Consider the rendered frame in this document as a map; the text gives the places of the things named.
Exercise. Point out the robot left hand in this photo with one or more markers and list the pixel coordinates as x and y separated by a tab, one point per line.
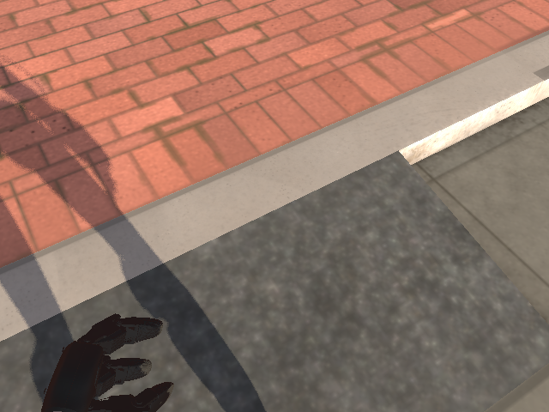
85	372

